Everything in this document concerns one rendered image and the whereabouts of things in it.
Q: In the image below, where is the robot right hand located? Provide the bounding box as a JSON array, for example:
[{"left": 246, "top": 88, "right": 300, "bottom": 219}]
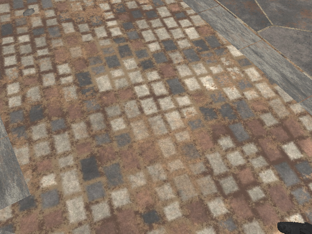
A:
[{"left": 277, "top": 222, "right": 312, "bottom": 234}]

